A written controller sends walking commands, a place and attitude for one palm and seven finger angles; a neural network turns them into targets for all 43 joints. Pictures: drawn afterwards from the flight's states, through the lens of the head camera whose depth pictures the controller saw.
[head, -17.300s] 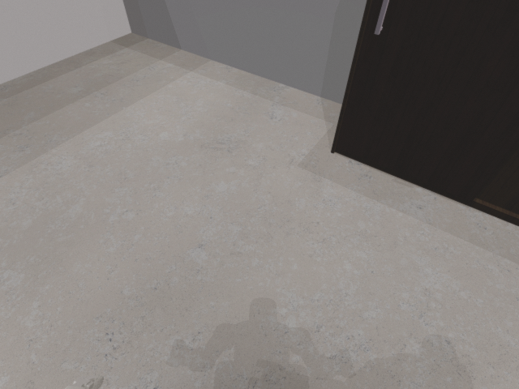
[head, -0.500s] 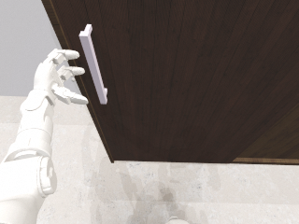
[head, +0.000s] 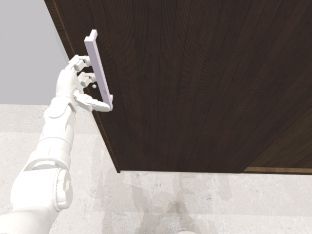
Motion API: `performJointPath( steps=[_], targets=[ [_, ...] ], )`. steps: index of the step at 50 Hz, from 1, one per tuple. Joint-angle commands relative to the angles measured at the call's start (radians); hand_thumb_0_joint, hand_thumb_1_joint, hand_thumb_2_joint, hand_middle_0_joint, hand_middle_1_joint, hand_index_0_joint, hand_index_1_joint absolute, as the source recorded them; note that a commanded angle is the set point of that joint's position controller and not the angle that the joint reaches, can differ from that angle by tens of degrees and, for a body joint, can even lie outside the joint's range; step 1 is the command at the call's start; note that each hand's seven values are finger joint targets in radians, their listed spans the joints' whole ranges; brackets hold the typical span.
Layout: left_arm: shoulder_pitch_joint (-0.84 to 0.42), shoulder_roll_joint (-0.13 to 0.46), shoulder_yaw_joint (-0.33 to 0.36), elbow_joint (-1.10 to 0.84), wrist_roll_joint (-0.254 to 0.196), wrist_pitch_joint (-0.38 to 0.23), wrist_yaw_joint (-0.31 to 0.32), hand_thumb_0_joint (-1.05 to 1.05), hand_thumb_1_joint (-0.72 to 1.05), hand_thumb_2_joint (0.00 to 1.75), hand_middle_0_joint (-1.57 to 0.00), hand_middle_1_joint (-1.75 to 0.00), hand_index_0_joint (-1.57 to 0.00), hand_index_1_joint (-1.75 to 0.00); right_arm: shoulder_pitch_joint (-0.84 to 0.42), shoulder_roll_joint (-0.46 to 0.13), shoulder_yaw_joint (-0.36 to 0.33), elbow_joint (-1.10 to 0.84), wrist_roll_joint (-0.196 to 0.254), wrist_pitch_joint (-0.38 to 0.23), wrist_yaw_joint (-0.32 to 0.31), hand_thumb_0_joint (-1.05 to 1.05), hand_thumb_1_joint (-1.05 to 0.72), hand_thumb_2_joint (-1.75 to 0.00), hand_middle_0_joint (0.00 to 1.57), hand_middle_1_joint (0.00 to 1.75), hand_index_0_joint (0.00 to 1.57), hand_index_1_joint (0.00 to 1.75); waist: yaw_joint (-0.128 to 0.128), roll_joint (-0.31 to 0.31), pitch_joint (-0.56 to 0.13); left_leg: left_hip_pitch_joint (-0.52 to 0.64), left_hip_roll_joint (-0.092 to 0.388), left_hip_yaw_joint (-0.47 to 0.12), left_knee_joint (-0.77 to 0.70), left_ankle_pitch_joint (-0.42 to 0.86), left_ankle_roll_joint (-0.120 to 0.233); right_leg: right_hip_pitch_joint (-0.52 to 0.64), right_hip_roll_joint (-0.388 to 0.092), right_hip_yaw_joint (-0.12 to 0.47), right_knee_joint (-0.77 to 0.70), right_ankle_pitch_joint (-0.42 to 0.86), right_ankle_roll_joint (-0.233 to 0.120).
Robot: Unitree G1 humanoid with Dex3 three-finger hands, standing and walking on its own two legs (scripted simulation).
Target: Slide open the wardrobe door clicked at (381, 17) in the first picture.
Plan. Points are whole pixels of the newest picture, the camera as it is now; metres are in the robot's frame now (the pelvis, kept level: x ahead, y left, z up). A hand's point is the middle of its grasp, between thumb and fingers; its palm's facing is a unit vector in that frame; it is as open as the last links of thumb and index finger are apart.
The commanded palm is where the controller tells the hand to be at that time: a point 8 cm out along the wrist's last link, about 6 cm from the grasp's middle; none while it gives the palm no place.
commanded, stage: feel for the door with the fingertips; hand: left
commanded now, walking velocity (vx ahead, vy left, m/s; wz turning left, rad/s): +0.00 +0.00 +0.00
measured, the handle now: (102, 75) +0.51 +0.14 +0.11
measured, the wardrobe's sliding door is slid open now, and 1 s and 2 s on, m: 0.00 0.00 0.00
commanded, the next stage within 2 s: slide the fingers in behind the handle in 0.30 s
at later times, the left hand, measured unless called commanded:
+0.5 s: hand (88, 82) +0.47 +0.16 +0.13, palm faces -0.07 -1.00 -0.01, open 13.6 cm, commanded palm +0.45 +0.21 +0.12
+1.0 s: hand (94, 87) +0.46 +0.15 +0.12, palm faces -0.07 -1.00 +0.00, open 14.0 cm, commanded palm +0.44 +0.20 +0.12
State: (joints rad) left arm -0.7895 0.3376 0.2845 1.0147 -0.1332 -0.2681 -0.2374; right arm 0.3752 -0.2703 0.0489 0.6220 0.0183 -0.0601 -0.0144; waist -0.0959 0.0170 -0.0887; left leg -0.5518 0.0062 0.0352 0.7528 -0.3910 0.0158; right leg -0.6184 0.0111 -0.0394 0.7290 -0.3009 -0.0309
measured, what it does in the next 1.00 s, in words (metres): stands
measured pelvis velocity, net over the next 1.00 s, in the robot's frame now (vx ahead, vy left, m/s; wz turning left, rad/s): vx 0.00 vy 0.01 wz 0.00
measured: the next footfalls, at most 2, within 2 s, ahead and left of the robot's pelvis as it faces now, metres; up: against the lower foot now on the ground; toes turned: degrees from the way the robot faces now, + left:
none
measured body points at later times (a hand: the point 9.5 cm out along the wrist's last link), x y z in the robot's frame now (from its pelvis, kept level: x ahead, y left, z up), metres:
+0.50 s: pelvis -0.01 +0.00 +0.00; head +0.06 +0.00 +0.44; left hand +0.47 +0.22 +0.13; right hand +0.02 -0.27 -0.12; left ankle -0.01 +0.11 -0.71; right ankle +0.03 -0.10 -0.71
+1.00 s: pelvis +0.00 +0.01 +0.00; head +0.05 +0.01 +0.44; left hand +0.46 +0.20 +0.12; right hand +0.05 -0.25 -0.12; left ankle -0.01 +0.11 -0.71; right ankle +0.03 -0.10 -0.71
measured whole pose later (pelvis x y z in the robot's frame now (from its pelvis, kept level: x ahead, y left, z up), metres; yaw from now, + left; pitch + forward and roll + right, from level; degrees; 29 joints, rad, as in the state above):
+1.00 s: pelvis +0.00 +0.01 +0.00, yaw +0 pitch +11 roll +0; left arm -0.81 0.33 0.27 1.02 -0.14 -0.28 -0.22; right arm 0.39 -0.27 0.05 0.63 0.01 -0.07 -0.01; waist -0.10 0.02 -0.09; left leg -0.58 0.00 0.03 0.77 -0.39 0.02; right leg -0.64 0.01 -0.04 0.74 -0.30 -0.02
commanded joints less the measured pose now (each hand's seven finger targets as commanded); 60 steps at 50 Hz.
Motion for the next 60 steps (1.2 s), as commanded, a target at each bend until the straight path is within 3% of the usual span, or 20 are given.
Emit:
performJointPath(
  steps=[1,3,6,8,10,15,21,23,26,27,30,31,34,39,43,46,48,50,58,60],
  targets=[
    [-0.455,0.282,0.072,-0.232,-0.009,-0.077,0.022,0.0,-0.5,0.3,-0.3,-1.2,-0.3,-1.2,0.073,-0.153,-0.058,-0.096,0.0,-0.034,-0.018,0.0,-0.9,-0.9,0.2,0.3,0.2,0.3,0.013,-0.003,-0.382,0.081,-0.015,-0.027,-0.09,0.269,0.013,0.309,0.007,0.048,-0.056,0.341,-0.003],
    [-0.473,0.267,0.058,-0.179,-0.007,-0.07,0.016,0.0,-0.5,0.3,-0.3,-1.2,-0.3,-1.2,0.078,-0.154,-0.056,-0.087,0.002,-0.034,-0.019,0.0,-0.9,-0.9,0.2,0.3,0.2,0.3,-0.004,-0.038,-0.324,0.044,-0.014,-0.023,-0.095,0.219,0.016,0.293,0.006,0.051,-0.069,0.311,0.001],
    [-0.506,0.284,0.061,-0.178,-0.003,-0.079,0.004,0.0,-0.5,0.3,-0.3,-1.2,-0.3,-1.2,0.081,-0.155,-0.057,-0.079,0.003,-0.036,-0.024,0.0,-0.9,-0.9,0.2,0.3,0.2,0.3,-0.006,0.023,-0.342,0.065,-0.017,-0.021,-0.09,0.224,0.016,0.283,0.004,0.055,-0.068,0.308,-0.003],
    [-0.512,0.272,0.047,-0.132,-0.01,-0.074,-0.008,0.0,-0.5,0.3,-0.3,-1.2,-0.3,-1.2,0.085,-0.159,-0.054,-0.075,0.005,-0.036,-0.026,0.0,-0.9,-0.9,0.2,0.3,0.2,0.3,-0.019,-0.026,-0.312,0.033,-0.015,-0.023,-0.094,0.183,0.017,0.273,0.005,0.057,-0.077,0.274,0.0],
    [-0.563,0.253,0.026,-0.119,-0.014,-0.075,-0.02,0.0,-0.5,0.3,-0.3,-1.2,-0.3,-1.2,0.088,-0.162,-0.053,-0.076,0.006,-0.041,-0.03,0.0,-0.9,-0.9,0.2,0.3,0.2,0.3,-0.035,-0.011,-0.298,0.03,-0.018,-0.025,-0.09,0.162,0.02,0.243,0.004,0.056,-0.079,0.245,-0.001],
    [-0.594,0.318,0.065,-0.109,-0.014,-0.086,-0.036,0.0,-0.5,0.3,-0.3,-1.2,-0.3,-1.2,0.114,-0.171,-0.056,-0.066,0.001,-0.046,-0.031,0.0,-0.9,-0.9,0.2,0.3,0.2,0.3,-0.034,-0.003,-0.376,0.022,-0.019,-0.027,-0.072,0.185,0.021,0.267,0.004,0.064,-0.063,0.269,0.001],
    [-0.665,0.315,0.043,-0.075,-0.01,-0.078,-0.036,0.0,-0.5,0.3,-0.3,-1.2,-0.3,-1.2,0.125,-0.176,-0.054,-0.051,0.0,-0.045,-0.028,0.0,-0.9,-0.9,0.2,0.3,0.2,0.3,-0.064,0.013,-0.345,0.002,-0.016,-0.038,-0.069,0.134,0.02,0.204,0.004,0.061,-0.072,0.204,0.006],
    [-0.611,0.329,0.071,-0.058,-0.01,-0.077,-0.034,0.0,-0.5,0.3,-0.3,-1.2,-0.3,-1.2,0.131,-0.18,-0.058,-0.054,-0.001,-0.045,-0.025,0.0,-0.9,-0.9,0.2,0.3,0.2,0.3,-0.039,0.016,-0.362,0.004,-0.016,-0.04,-0.068,0.137,0.018,0.212,0.006,0.059,-0.067,0.199,-0.001],
    [-0.621,0.293,0.041,-0.082,-0.013,-0.077,-0.038,0.0,-0.5,0.3,-0.3,-1.2,-0.3,-1.2,0.128,-0.175,-0.057,-0.061,-0.003,-0.045,-0.023,0.0,-0.9,-0.9,0.2,0.3,0.2,0.3,-0.045,0.044,-0.375,0.027,-0.015,-0.041,-0.067,0.152,0.016,0.194,0.007,0.052,-0.062,0.205,0.0],
    [-0.608,0.298,0.046,-0.052,-0.012,-0.072,-0.036,0.0,-0.5,0.3,-0.3,-1.2,-0.3,-1.2,0.132,-0.178,-0.056,-0.059,-0.002,-0.043,-0.023,0.0,-0.9,-0.9,0.2,0.3,0.2,0.3,-0.046,-0.001,-0.349,0.005,-0.013,-0.045,-0.07,0.126,0.017,0.19,0.008,0.049,-0.066,0.18,0.001],
    [-0.589,0.338,0.077,-0.076,-0.01,-0.076,-0.033,0.0,-0.5,0.3,-0.3,-1.2,-0.3,-1.2,0.13,-0.183,-0.056,-0.076,-0.002,-0.043,-0.023,0.0,-0.9,-0.9,0.2,0.3,0.2,0.3,-0.029,0.009,-0.363,-0.005,-0.017,-0.041,-0.071,0.134,0.02,0.217,0.008,0.054,-0.061,0.186,-0.004],
    [-0.587,0.316,0.058,-0.08,-0.007,-0.073,-0.035,0.0,-0.5,0.3,-0.3,-1.2,-0.3,-1.2,0.125,-0.177,-0.055,-0.076,-0.003,-0.041,-0.02,0.0,-0.9,-0.9,0.2,0.3,0.2,0.3,-0.033,0.045,-0.359,0.003,-0.015,-0.038,-0.073,0.128,0.017,0.203,0.007,0.055,-0.063,0.182,-0.002],
    [-0.545,0.319,0.076,-0.093,-0.011,-0.071,-0.032,0.0,-0.5,0.3,-0.3,-1.2,-0.3,-1.2,0.129,-0.177,-0.059,-0.081,-0.004,-0.038,-0.017,0.0,-0.9,-0.9,0.2,0.3,0.2,0.3,-0.019,-0.008,-0.374,-0.002,-0.012,-0.037,-0.073,0.145,0.017,0.23,0.008,0.054,-0.06,0.203,-0.002],
    [-0.505,0.246,0.031,-0.198,-0.022,-0.081,-0.028,0.0,-0.5,0.3,-0.3,-1.2,-0.3,-1.2,0.112,-0.169,-0.064,-0.1,-0.002,-0.04,-0.01,0.0,-0.9,-0.9,0.2,0.3,0.2,0.3,-0.009,0.051,-0.399,0.09,-0.006,-0.044,-0.078,0.205,0.01,0.202,0.015,0.036,-0.05,0.236,-0.008],
    [-0.517,0.214,0.014,-0.196,-0.031,-0.074,-0.002,0.0,-0.5,0.3,-0.3,-1.2,-0.3,-1.2,0.105,-0.166,-0.063,-0.087,-0.001,-0.042,-0.012,0.0,-0.9,-0.9,0.2,0.3,0.2,0.3,-0.021,-0.005,-0.336,0.079,-0.003,-0.051,-0.089,0.189,0.008,0.19,0.017,0.028,-0.062,0.221,-0.003],
    [-0.536,0.232,0.022,-0.248,-0.014,-0.084,0.021,0.0,-0.5,0.3,-0.3,-1.2,-0.3,-1.2,0.098,-0.161,-0.062,-0.085,-0.003,-0.047,-0.015,0.0,-0.9,-0.9,0.2,0.3,0.2,0.3,-0.007,0.072,-0.38,0.123,-0.008,-0.051,-0.088,0.231,0.004,0.2,0.014,0.031,-0.053,0.249,-0.008],
    [-0.518,0.182,-0.008,-0.227,-0.012,-0.082,0.033,0.0,-0.5,0.3,-0.3,-1.2,-0.3,-1.2,0.097,-0.156,-0.064,-0.076,-0.004,-0.051,-0.012,0.0,-0.9,-0.9,0.2,0.3,0.2,0.3,-0.016,0.022,-0.356,0.131,-0.002,-0.057,-0.087,0.251,0.001,0.189,0.017,0.022,-0.055,0.258,-0.006],
    [-0.499,0.196,0.006,-0.211,-0.016,-0.081,0.036,0.0,-0.5,0.3,-0.3,-1.2,-0.3,-1.2,0.098,-0.16,-0.062,-0.08,-0.004,-0.05,-0.013,0.0,-0.9,-0.9,0.2,0.3,0.2,0.3,-0.011,-0.004,-0.344,0.107,-0.005,-0.053,-0.091,0.256,0.005,0.213,0.016,0.022,-0.056,0.273,-0.007],
    [-0.454,0.122,-0.034,-0.251,-0.014,-0.068,0.047,0.0,-0.5,0.3,-0.3,-1.2,-0.3,-1.2,0.086,-0.146,-0.067,-0.083,-0.005,-0.044,-0.001,0.0,-0.9,-0.9,0.2,0.3,0.2,0.3,-0.003,0.002,-0.375,0.141,-0.005,-0.043,-0.086,0.345,0.0,0.242,0.015,0.024,-0.05,0.357,-0.005],
    [-0.424,0.153,0.001,-0.246,-0.019,-0.064,0.054,0.0,-0.5,0.3,-0.3,-1.2,-0.3,-1.2,0.085,-0.15,-0.068,-0.09,-0.004,-0.042,-0.003,0.0,-0.9,-0.9,0.2,0.3,0.2,0.3,0.011,-0.025,-0.363,0.118,-0.009,-0.038,-0.089,0.334,0.005,0.268,0.015,0.024,-0.053,0.36,-0.008]
  ],
)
